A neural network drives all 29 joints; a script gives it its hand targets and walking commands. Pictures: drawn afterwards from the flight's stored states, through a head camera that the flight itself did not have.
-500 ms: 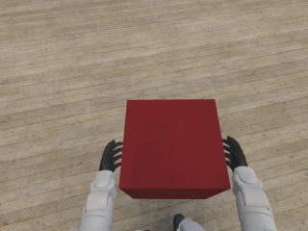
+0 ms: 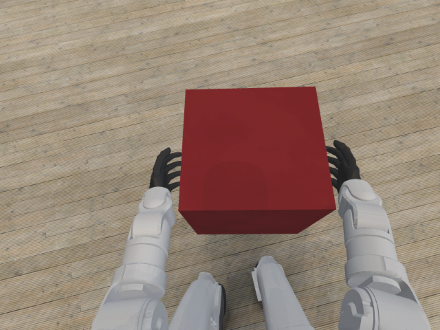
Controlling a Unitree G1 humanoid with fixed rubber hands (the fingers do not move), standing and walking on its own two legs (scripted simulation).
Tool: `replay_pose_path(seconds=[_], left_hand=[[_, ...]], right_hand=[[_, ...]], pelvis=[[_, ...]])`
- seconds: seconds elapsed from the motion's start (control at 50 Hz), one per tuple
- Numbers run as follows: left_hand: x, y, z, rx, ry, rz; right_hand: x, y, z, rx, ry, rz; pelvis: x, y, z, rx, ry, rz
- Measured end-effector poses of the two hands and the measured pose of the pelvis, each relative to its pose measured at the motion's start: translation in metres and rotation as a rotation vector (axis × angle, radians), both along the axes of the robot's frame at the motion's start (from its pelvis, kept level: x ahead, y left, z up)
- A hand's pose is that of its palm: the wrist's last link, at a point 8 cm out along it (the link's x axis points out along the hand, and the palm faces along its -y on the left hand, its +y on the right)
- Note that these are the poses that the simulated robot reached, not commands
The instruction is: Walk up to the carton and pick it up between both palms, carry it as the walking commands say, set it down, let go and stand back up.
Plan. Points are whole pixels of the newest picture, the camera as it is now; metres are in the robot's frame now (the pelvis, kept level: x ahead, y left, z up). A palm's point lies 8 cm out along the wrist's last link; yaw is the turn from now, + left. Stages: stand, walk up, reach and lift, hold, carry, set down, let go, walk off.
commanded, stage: set down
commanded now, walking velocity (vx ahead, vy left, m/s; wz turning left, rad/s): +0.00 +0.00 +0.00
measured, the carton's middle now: (248, 170) +0.43 -0.07 -0.17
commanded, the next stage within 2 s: none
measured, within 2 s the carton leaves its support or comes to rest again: neither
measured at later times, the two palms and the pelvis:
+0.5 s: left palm (169, 186) +0.41 +0.11 -0.15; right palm (325, 180) +0.39 -0.24 -0.16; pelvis +0.00 -0.07 -0.07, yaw +3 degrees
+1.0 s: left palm (178, 182) +0.45 +0.11 -0.25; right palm (313, 182) +0.41 -0.24 -0.24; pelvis -0.03 -0.01 -0.16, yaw +1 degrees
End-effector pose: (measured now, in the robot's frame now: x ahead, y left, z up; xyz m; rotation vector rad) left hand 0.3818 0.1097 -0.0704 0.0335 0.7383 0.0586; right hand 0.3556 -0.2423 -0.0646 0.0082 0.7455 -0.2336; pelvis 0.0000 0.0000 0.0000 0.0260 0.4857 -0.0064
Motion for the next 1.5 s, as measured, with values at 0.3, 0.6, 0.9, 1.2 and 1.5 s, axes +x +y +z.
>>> replay_pose_path(seconds=[0.3, 0.6, 0.9, 1.2, 1.5], left_hand=[[0.044, -0.018, -0.036, 0.022, -0.046, -0.032], [0.035, 0.002, -0.110, 0.017, -0.006, -0.006], [0.065, 0.001, -0.155, -0.026, -0.055, -0.007], [0.067, -0.012, -0.225, -0.033, -0.005, -0.033], [0.088, -0.016, -0.264, 0.011, -0.033, -0.006]], right_hand=[[0.023, -0.016, -0.055, 0.038, -0.037, -0.044], [0.027, 0.002, -0.124, 0.036, 0.004, -0.015], [0.049, 0.002, -0.162, -0.016, -0.047, -0.021], [0.053, -0.010, -0.214, -0.036, 0.006, -0.033], [0.082, -0.015, -0.270, 0.009, -0.025, -0.007]], pelvis=[[0.005, -0.060, -0.047, 0.037, 0.152, 0.004], [-0.010, -0.064, -0.090, 0.010, 0.233, 0.033], [-0.029, -0.021, -0.145, -0.008, 0.245, 0.024], [-0.041, -0.012, -0.185, -0.037, 0.289, 0.040], [-0.060, -0.035, -0.228, 0.006, 0.284, 0.045]])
